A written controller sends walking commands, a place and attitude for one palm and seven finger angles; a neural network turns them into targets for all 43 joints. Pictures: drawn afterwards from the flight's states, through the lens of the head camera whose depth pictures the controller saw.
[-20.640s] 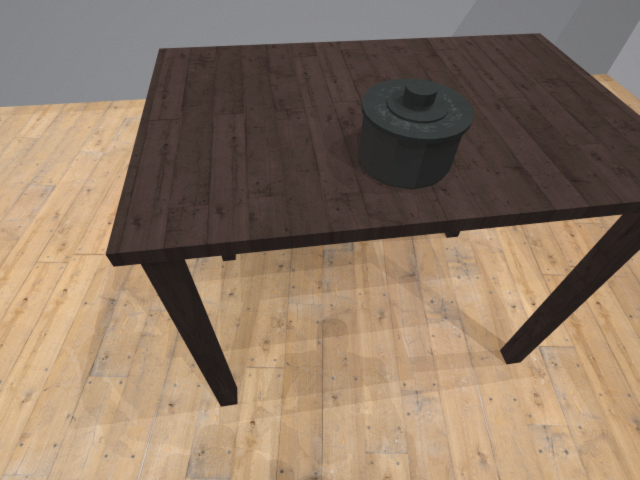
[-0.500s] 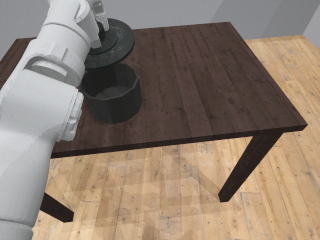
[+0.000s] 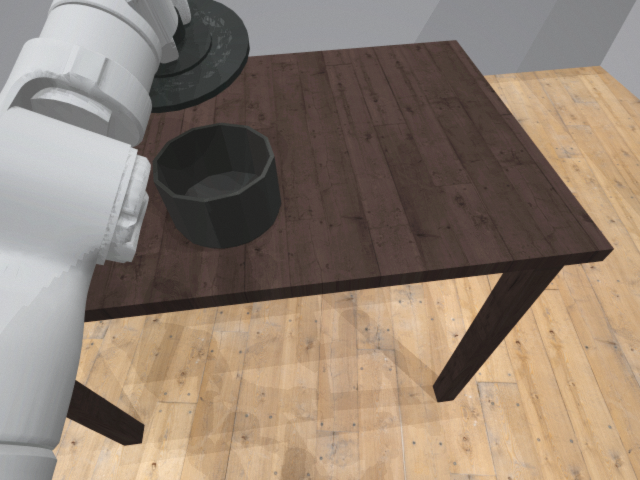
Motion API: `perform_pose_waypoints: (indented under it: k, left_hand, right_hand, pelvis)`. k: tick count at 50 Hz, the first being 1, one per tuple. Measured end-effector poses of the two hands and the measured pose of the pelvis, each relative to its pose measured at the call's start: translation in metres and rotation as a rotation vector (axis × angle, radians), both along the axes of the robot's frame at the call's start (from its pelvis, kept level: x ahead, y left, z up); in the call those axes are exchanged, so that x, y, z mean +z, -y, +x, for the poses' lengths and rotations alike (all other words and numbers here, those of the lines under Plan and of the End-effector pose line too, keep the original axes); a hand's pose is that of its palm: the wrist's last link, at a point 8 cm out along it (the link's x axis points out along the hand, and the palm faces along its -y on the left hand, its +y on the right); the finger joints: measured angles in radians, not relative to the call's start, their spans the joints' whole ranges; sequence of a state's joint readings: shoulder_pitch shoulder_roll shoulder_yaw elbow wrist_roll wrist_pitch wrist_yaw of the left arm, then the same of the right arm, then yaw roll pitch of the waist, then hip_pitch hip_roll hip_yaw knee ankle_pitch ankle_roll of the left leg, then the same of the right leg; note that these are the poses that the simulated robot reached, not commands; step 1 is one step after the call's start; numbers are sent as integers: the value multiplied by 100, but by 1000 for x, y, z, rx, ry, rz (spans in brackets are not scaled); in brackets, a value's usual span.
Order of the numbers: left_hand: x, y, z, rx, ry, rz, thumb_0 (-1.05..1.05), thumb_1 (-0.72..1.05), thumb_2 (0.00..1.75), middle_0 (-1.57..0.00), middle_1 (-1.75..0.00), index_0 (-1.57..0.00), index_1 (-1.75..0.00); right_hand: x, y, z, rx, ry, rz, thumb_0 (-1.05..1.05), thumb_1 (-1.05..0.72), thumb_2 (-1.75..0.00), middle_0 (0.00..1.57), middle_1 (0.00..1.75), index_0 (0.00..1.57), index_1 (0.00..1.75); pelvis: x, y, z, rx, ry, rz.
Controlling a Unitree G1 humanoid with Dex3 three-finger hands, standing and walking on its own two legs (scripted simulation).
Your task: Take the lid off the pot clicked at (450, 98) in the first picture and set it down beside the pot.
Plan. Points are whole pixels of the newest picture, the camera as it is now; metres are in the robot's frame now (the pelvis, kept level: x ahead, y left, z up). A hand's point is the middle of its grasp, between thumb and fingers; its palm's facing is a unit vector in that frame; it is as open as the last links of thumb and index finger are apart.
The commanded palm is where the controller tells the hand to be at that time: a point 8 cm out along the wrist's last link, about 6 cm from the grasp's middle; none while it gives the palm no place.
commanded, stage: lift the lid straight up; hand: left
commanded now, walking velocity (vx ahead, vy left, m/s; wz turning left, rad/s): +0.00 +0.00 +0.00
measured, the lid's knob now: (158, 26) +0.53 +0.13 +0.30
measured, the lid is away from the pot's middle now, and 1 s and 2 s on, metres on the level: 0.02 0.11 0.22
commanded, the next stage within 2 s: move the lid sideways beside the pot in 0.04 s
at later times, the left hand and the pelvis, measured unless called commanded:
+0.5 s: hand (128, 30) +0.50 +0.15 +0.31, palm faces -0.18 -0.14 -0.97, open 8.0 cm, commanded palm +0.49 +0.16 +0.38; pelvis +0.00 +0.00 +0.00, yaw +0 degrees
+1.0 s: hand (62, 41) +0.49 +0.21 +0.31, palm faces -0.18 -0.15 -0.97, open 8.0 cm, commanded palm +0.49 +0.21 +0.38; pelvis -0.01 +0.00 +0.00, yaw +1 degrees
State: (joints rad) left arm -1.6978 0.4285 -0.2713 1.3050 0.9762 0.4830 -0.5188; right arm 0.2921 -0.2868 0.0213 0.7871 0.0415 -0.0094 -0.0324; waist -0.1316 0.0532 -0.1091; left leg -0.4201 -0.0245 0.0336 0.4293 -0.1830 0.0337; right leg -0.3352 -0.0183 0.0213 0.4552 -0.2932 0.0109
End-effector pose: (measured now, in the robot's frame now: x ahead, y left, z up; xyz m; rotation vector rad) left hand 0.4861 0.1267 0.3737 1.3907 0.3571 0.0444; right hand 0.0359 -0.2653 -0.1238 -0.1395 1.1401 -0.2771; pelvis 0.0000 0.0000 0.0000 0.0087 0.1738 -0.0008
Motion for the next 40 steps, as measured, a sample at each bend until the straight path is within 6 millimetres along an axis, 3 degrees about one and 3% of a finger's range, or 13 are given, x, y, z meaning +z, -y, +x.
perform_pose_waypoints:
  k: [15, 40]
  left_hand:
    - [-11, -1, 7, -46, -4, 35, -1, 20, 74, -67, -102, -61, -100]
    - [-13, -61, -5, 36, -15, 70, -1, 20, 73, -67, -102, -61, -100]
  right_hand:
    - [3, -1, 14, -5, 26, -7, 1, -91, -90, 20, 30, 21, 30]
    - [5, 2, 19, 11, 5, -11, 1, -91, -90, 20, 30, 20, 30]
  pelvis:
    - [0, 0, 0, -3, -7, 0]
    - [-1, 0, -4, 16, 4, -8]
